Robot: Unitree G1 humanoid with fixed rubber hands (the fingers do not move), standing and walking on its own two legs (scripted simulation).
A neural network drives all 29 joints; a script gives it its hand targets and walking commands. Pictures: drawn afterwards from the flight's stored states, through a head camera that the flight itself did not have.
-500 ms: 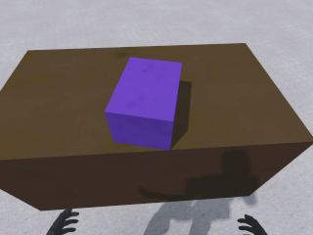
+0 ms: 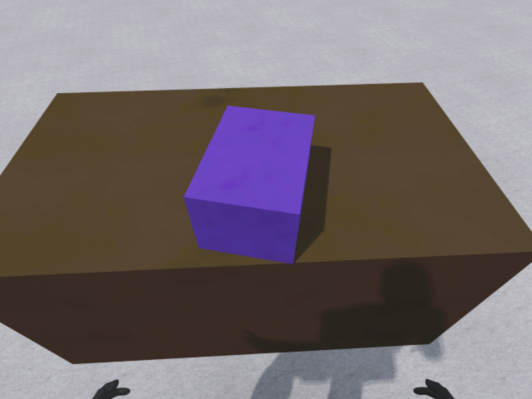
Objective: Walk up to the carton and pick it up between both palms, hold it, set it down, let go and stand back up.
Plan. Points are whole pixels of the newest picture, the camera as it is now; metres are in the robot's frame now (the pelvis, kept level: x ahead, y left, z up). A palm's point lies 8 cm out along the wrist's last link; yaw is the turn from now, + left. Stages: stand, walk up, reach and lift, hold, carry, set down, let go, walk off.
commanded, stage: walk up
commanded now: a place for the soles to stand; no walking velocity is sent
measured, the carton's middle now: (258, 180) +0.55 +0.01 -0.03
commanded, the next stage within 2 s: reach and lift in 1.56 s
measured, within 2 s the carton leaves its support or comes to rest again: neither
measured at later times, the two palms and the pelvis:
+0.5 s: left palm (90, 365) +0.19 +0.29 -0.09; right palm (411, 391) +0.15 -0.23 -0.11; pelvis +0.08 +0.04 +0.00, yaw -1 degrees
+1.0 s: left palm (85, 378) +0.18 +0.29 -0.09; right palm (416, 389) +0.15 -0.23 -0.10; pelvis +0.07 +0.04 +0.00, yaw -3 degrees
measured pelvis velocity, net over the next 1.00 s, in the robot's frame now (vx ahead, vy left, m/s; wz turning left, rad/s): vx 0.07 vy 0.04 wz -0.05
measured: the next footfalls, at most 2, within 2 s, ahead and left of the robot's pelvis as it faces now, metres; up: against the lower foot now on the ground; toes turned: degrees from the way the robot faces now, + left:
right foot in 0.32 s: +0.11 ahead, -0.09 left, +0.00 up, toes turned -2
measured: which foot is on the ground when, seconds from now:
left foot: down 0.00-1.00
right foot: down 0.00-0.12, up 0.14-0.30, down 0.32-1.00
